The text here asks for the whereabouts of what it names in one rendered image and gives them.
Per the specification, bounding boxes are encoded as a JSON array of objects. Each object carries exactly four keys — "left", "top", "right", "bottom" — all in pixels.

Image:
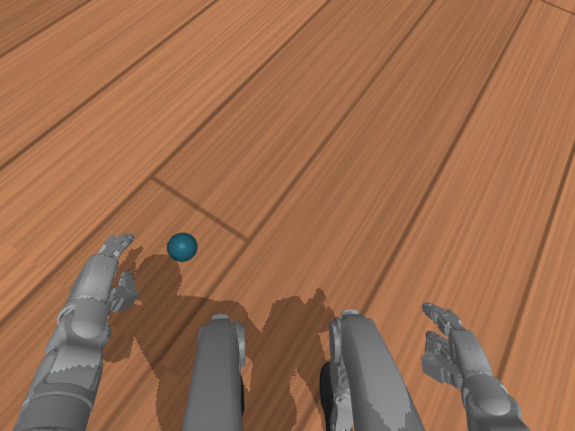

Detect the right robot foot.
[{"left": 320, "top": 362, "right": 352, "bottom": 431}]

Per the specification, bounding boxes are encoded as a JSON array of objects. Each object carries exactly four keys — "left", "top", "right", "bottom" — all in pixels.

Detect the left robot arm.
[{"left": 13, "top": 298, "right": 111, "bottom": 431}]

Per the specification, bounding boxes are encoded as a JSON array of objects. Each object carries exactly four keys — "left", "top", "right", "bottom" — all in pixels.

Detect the right robot hand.
[{"left": 421, "top": 303, "right": 494, "bottom": 391}]

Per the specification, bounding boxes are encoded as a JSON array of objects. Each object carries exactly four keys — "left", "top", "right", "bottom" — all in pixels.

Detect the right robot arm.
[{"left": 461, "top": 374, "right": 531, "bottom": 431}]

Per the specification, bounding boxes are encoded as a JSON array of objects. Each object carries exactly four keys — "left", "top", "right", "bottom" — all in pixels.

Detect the ball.
[{"left": 167, "top": 233, "right": 198, "bottom": 262}]

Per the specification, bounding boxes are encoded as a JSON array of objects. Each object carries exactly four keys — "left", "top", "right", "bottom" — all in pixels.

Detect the left robot hand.
[{"left": 66, "top": 233, "right": 140, "bottom": 313}]

